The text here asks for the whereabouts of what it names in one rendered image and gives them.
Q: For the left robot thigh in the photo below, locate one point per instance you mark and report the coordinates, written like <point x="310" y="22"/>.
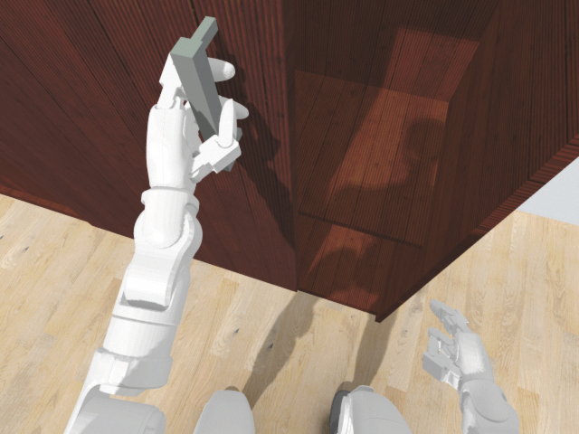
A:
<point x="227" y="412"/>

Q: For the robot left hand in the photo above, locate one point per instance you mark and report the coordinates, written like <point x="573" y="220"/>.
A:
<point x="172" y="133"/>

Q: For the robot left forearm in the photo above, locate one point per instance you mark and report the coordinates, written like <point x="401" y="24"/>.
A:
<point x="135" y="355"/>

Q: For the wardrobe door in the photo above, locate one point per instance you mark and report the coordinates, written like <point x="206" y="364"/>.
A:
<point x="12" y="177"/>
<point x="78" y="79"/>

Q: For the robot right forearm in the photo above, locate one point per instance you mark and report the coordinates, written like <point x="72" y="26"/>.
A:
<point x="485" y="409"/>

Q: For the left robot upper arm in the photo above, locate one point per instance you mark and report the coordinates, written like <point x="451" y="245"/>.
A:
<point x="104" y="415"/>

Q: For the right robot foot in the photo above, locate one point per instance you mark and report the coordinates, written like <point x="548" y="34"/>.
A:
<point x="335" y="410"/>

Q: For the handle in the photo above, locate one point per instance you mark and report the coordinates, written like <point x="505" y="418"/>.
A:
<point x="194" y="71"/>

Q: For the robot right hand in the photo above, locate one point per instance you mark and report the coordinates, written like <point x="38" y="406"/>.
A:
<point x="462" y="359"/>

